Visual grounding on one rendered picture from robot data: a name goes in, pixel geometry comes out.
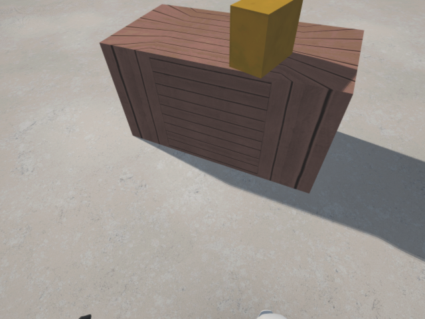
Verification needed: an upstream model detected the pedestal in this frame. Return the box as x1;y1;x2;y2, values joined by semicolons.
100;4;364;193

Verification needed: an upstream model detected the carton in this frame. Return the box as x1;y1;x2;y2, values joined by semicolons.
229;0;303;78

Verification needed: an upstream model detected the robot right shin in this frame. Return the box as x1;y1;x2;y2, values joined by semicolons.
258;310;273;317

